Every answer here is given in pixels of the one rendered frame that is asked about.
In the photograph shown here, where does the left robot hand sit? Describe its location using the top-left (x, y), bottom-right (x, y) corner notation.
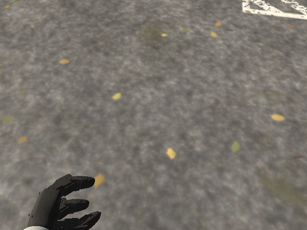
top-left (27, 173), bottom-right (101, 230)

